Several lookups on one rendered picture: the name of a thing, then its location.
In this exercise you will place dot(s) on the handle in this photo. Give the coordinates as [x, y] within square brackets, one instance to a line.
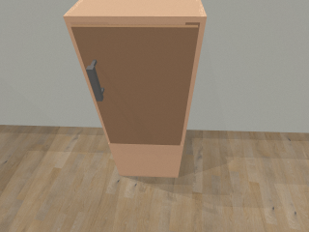
[93, 77]

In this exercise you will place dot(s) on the cupboard door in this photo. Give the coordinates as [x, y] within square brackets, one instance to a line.
[145, 70]

